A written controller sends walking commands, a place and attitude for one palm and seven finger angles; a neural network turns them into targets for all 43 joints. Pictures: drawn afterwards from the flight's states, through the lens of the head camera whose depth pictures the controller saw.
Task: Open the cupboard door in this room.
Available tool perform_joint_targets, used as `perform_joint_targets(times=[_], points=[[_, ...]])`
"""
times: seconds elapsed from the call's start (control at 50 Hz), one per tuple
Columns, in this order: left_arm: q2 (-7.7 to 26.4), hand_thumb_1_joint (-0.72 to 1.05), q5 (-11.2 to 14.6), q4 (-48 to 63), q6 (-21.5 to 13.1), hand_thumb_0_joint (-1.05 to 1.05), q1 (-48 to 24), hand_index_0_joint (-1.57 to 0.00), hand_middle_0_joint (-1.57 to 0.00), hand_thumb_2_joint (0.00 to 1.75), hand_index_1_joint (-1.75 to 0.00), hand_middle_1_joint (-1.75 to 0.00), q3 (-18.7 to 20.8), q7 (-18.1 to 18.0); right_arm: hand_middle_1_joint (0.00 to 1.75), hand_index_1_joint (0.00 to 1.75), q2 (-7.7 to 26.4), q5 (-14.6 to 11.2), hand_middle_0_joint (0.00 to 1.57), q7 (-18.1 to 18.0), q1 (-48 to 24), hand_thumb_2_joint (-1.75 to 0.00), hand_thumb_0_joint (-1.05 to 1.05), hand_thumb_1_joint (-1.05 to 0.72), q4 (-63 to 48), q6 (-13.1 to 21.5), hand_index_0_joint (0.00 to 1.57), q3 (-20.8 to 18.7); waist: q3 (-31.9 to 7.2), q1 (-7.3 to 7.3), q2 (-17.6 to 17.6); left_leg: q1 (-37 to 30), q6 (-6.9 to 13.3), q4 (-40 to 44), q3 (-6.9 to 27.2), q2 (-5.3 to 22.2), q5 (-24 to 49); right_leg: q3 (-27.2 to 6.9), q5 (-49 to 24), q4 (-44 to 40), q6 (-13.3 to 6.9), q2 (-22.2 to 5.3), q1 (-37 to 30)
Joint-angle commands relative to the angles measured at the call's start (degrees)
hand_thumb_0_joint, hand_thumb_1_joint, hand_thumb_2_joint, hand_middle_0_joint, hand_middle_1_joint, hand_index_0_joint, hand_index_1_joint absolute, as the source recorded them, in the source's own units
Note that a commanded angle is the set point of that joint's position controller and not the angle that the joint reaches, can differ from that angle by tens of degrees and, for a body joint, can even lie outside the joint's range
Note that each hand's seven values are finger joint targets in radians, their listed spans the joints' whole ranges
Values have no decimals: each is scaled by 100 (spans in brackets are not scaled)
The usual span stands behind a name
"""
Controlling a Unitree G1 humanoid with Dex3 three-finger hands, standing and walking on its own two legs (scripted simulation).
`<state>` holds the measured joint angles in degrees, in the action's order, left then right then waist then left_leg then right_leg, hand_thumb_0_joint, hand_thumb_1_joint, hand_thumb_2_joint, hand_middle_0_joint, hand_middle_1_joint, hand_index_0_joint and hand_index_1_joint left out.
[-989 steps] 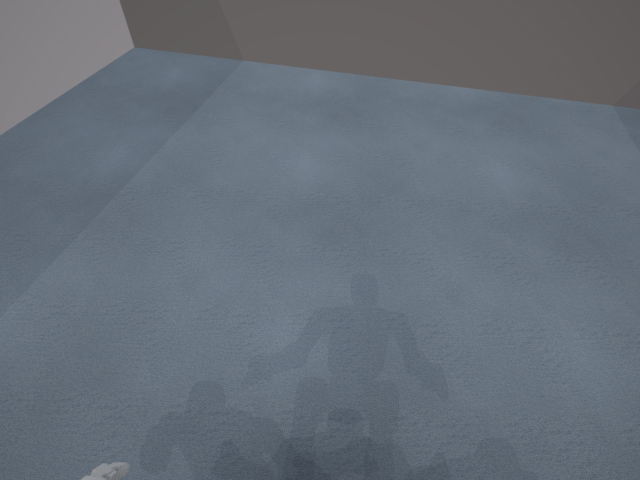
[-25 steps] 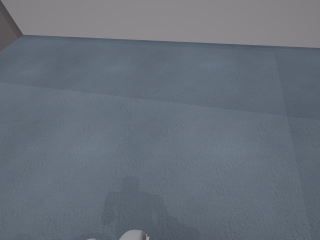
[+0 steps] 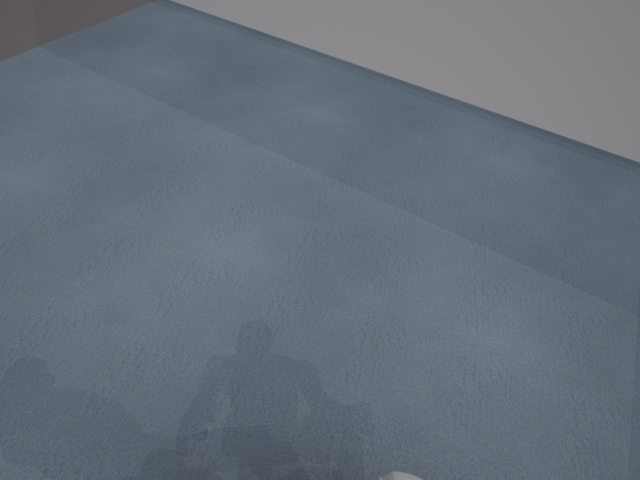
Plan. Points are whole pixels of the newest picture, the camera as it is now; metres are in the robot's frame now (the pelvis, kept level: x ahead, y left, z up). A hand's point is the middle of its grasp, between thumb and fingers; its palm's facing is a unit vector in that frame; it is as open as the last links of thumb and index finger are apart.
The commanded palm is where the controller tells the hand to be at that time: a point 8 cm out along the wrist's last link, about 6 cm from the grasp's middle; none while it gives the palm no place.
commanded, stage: turn or walk to find it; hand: left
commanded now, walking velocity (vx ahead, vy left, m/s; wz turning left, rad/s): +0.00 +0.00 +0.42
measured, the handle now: out of the picture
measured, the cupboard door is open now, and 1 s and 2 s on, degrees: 0 0 0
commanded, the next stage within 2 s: none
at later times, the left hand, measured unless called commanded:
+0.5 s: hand out of the picture +0.01 +0.13 -0.15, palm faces +0.24 -0.93 -0.28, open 7.4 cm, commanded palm none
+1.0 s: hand out of the picture -0.10 +0.19 -0.17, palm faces +0.49 -0.84 -0.25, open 7.4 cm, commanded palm none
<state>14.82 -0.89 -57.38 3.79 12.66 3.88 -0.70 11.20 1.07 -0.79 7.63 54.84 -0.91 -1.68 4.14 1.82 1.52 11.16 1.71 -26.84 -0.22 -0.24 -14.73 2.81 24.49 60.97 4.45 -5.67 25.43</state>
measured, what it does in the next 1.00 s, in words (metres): steps on the spot, turning left: right foot, then left foot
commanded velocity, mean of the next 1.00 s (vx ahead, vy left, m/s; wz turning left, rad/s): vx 0.00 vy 0.00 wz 0.42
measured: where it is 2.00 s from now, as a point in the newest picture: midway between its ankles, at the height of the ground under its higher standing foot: outside the picture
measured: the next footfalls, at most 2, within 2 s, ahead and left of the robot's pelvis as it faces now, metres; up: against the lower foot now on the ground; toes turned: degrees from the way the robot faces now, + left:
right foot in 0.24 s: +0.04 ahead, -0.14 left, +0.00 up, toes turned +1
left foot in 0.78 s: -0.06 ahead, +0.08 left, +0.00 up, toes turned +26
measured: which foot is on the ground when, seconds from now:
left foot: down 0.00-0.26, up 0.28-0.76, down 0.78-1.00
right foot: up 0.00-0.22, down 0.24-0.78, up 0.80-1.00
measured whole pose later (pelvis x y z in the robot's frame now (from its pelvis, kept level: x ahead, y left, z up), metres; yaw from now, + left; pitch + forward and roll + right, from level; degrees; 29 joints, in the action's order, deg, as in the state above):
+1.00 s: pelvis -0.04 -0.02 +0.00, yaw +26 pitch +0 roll -1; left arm 14.5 -0.9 -57.3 3.7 11.9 3.9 -0.7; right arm 10.7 1.0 -0.9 8.0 55.2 -0.8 -1.5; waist 4.0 1.7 1.5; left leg 11.1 2.0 -26.6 -0.8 -0.7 -15.1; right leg 2.8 23.6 62.5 4.5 -5.8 26.4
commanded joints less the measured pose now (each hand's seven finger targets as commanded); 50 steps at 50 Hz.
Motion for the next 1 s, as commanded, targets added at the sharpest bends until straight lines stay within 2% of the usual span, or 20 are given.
perform_joint_targets(times=[0.0,0.1,0.18,0.2,0.22,0.24,0.26,0.28,0.32,0.36,0.62,0.68,0.72,0.74,0.76,0.78,0.8,0.82,0.88,0.98], points=[[344,90,3,498,-178,0,-212,-20,-20,90,-30,-30,48,-10,30,30,1160,-4,20,-45,422,-90,0,-90,-229,52,20,-351,-431,-287,-910,-653,752,775,1256,1361,2636,-107,-107,-157,79,8,455],[228,90,39,672,-207,0,-419,-20,-20,90,-30,-30,7,-27,30,30,1181,44,20,-23,414,-90,0,-90,-266,-3,20,-401,-396,-339,-1122,-288,821,597,1635,1326,2558,-43,185,-1395,28,179,-139],[231,90,69,545,-309,0,167,-20,-20,90,-30,-30,32,-43,30,30,1155,21,20,-8,215,-90,0,-90,-329,-30,20,-436,-658,-43,-974,294,571,106,1726,1018,2298,120,-879,-3141,-49,364,-1404],[411,90,47,484,-363,0,401,-20,-20,90,-30,-30,59,-58,30,30,1037,-22,20,13,202,-90,0,-90,-347,-28,20,-432,-738,64,-661,756,308,-243,1552,742,1600,-23,-1448,-3849,-83,165,-2086],[828,90,-35,473,-430,0,542,-20,-20,90,-30,-30,146,-105,30,30,648,-75,20,44,328,-90,0,-90,-409,-22,20,-376,-856,105,593,1698,-75,-1172,905,120,27,-1091,-1589,-4322,-400,-985,-2822],[1187,90,-68,534,-434,0,555,-20,-20,90,-30,-30,210,-114,30,30,537,-51,20,34,162,-90,0,-90,-580,-40,20,-360,-595,197,1618,2231,-321,-2459,354,-415,-1946,-2234,-2365,-4476,-1086,-2154,-2450],[1092,90,-27,617,-398,0,447,-20,-20,90,-30,-30,164,-116,30,30,777,-18,20,46,94,-90,0,-90,-550,-111,20,-436,-468,151,931,1969,-266,-3385,630,-194,-1882,-1952,-2086,-4536,-1354,-2194,-1654],[876,90,-15,703,-438,0,8,-20,-20,90,-30,-30,203,-143,30,30,791,21,20,57,312,-90,0,-90,-405,-187,20,-462,-283,-72,1383,2046,-263,-3870,808,-46,-1580,-1765,-1349,-4736,-1285,-1920,-1273],[586,90,-6,837,-401,0,-455,-20,-20,90,-30,-30,81,-124,30,30,754,34,20,122,510,-90,0,-90,-143,-248,20,-486,24,-290,693,1971,-339,-4433,584,68,-877,-985,-1068,-4659,-994,-1392,-1016],[425,90,10,832,-462,0,-348,-20,-20,90,-30,-30,38,-107,30,30,630,34,20,150,715,-90,0,-90,-21,-249,20,-439,-90,-312,698,2063,-445,-4511,436,55,-455,-400,-1713,-4517,-844,-1115,-1328],[759,90,-97,412,-427,0,522,-20,-20,90,-30,-30,162,-124,30,30,470,-41,20,127,-26,-90,0,-90,-165,-162,20,-254,-470,149,885,1510,-537,-2124,-192,298,-1267,-37,-3122,-4051,-1302,-1644,-2272],[878,90,-90,358,-398,0,441,-20,-20,90,-30,-30,206,-105,30,30,465,-69,20,105,144,-90,0,-90,-163,-83,20,-217,-686,69,962,968,-447,-1232,-433,207,-1054,140,-3452,-3683,-1235,-1661,-2254],[844,90,-36,334,-361,0,279,-20,-20,90,-30,-30,212,-89,30,30,546,-57,20,107,465,-90,0,-90,-90,-25,20,-224,-796,-168,745,141,-374,-77,-491,197,-41,518,-3045,-3141,-859,-1477,-1840],[698,90,14,372,-313,0,291,-20,-20,90,-30,-30,184,-78,30,30,791,-48,20,117,671,-90,0,-90,-50,29,20,-283,-909,-309,14,-637,-273,508,-107,463,727,769,-2361,-2463,-560,-1231,-1189],[329,90,55,531,-267,0,302,-20,-20,90,-30,-30,107,-52,30,30,1363,2,20,88,819,-90,0,-90,-85,65,20,-418,-849,-402,-1637,-1285,277,790,1778,1831,2210,987,104,-1354,-105,-422,303],[191,90,9,690,-209,0,-91,-20,-20,90,-30,-30,-8,-72,30,30,1656,-6,20,35,1038,-90,0,-90,-15,2,20,-468,-726,-569,-1849,-982,820,891,2159,2427,3310,508,1372,-567,-41,-165,578],[298,90,-1,715,-173,0,-281,-20,-20,90,-30,-30,19,-66,30,30,1547,7,20,9,955,-90,0,-90,-14,-20,20,-426,-472,-506,-1199,-554,898,881,1748,2394,2954,202,1064,-176,-110,-256,426],[218,90,-25,592,-142,0,-243,-20,-20,90,-30,-30,41,-72,30,30,1347,21,20,-51,714,-90,0,-90,-25,26,20,-368,-456,-413,-1589,-505,736,906,1653,1978,2959,-11,795,-40,-74,-228,547],[359,90,3,383,-148,0,-85,-20,-20,90,-30,-30,89,-3,30,30,1104,13,20,-83,158,-90,0,-90,-204,38,20,-270,-174,-165,-1228,-340,628,810,1067,1422,2875,-76,-6,376,-27,-108,551],[319,90,1,445,-180,0,-191,-20,-20,90,-30,-30,56,-14,30,30,1111,-6,20,-68,480,-90,0,-90,-176,85,20,-317,-472,-248,-805,-747,716,756,1221,1371,3024,-149,-185,141,92,-40,600]])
